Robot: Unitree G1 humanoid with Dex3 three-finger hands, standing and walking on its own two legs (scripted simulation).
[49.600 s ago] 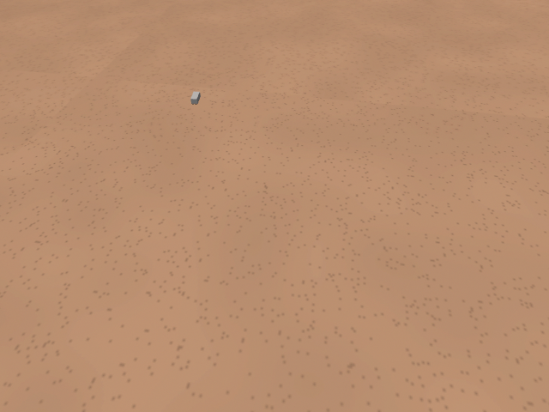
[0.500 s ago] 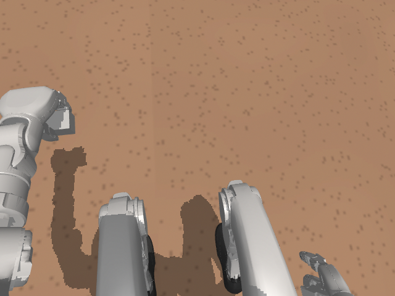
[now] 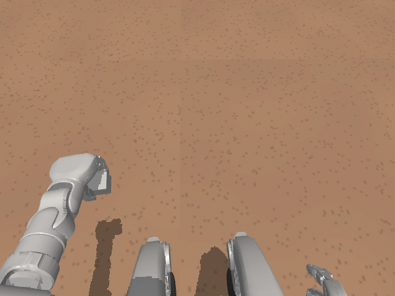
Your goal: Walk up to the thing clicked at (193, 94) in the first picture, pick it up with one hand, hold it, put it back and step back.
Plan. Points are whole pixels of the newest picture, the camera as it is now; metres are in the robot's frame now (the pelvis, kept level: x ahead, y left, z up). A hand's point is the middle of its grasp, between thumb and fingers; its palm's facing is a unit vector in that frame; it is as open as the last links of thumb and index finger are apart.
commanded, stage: lift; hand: left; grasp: from above
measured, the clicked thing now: (88, 185) +0.39 +0.25 -0.10
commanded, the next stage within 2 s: hold in 0.54 s
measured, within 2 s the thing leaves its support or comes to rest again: neither
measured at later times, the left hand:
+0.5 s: hand (76, 164) +0.38 +0.22 +0.04, palm faces -0.44 -0.09 -0.90, open 7.0 cm
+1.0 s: hand (65, 144) +0.39 +0.22 +0.09, palm faces -0.44 -0.07 -0.89, open 7.1 cm
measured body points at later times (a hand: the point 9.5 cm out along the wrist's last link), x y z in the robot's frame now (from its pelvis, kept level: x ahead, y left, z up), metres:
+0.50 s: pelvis +0.05 +0.00 +0.11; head +0.10 -0.01 +0.56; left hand +0.39 +0.22 +0.09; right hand +0.14 -0.27 -0.02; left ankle +0.09 +0.12 -0.57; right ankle +0.08 -0.14 -0.57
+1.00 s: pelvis +0.08 +0.00 +0.15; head +0.11 -0.02 +0.59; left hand +0.41 +0.22 +0.14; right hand +0.19 -0.26 +0.02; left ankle +0.09 +0.12 -0.57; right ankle +0.08 -0.14 -0.57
